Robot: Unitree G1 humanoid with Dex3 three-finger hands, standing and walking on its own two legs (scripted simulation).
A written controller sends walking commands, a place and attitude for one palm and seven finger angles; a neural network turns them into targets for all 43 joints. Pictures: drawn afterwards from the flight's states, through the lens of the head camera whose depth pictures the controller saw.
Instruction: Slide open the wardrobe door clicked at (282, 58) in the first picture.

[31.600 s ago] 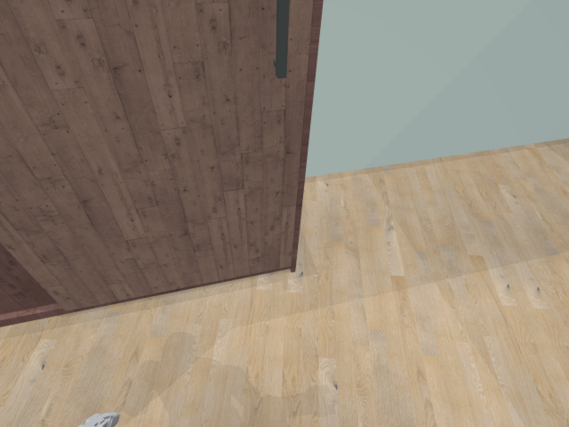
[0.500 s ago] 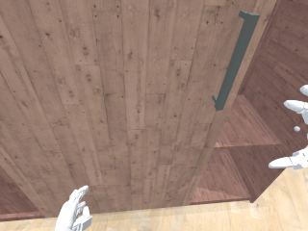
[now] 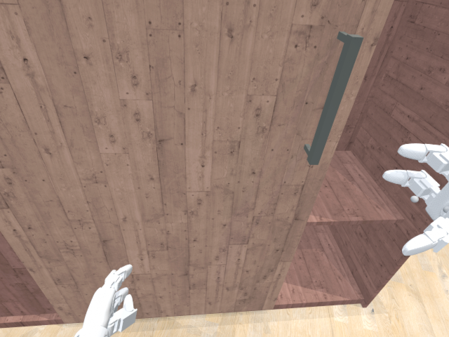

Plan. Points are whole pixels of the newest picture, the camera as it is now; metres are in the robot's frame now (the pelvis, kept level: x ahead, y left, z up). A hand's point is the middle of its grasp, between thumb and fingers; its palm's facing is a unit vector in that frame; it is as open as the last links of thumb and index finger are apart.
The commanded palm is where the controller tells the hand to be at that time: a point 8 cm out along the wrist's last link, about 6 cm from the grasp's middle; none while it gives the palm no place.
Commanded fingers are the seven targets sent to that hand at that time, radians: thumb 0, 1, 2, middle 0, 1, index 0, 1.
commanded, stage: draw the hand back to the body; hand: right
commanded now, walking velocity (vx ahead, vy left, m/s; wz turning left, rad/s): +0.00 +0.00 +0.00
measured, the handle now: (326, 104) +0.48 -0.19 +0.26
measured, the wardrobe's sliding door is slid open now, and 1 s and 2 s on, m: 0.44 0.44 0.44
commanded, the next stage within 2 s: step back with the hand held close in 1.26 s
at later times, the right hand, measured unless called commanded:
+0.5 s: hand (428, 231) +0.22 -0.28 +0.19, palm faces +0.48 +0.84 -0.24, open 12.6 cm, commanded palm +0.17 -0.31 +0.19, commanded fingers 0.00 -0.25 -0.58 0.22 0.68 0.22 0.68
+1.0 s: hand (413, 243) +0.22 -0.27 +0.16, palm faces +0.44 +0.82 -0.36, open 7.9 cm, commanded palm +0.17 -0.30 +0.18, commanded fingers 0.00 -0.90 -0.90 0.20 0.30 0.20 0.30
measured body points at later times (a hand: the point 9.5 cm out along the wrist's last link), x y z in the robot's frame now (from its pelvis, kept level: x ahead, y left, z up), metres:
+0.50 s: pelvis +0.00 -0.01 +0.00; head -0.03 +0.00 +0.45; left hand +0.19 +0.20 -0.08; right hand +0.19 -0.32 +0.20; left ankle +0.00 +0.10 -0.74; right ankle +0.06 -0.09 -0.74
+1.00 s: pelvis +0.04 -0.01 +0.01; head +0.00 +0.01 +0.46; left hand +0.24 +0.22 -0.06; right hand +0.19 -0.31 +0.18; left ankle +0.00 +0.10 -0.74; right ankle +0.06 -0.09 -0.74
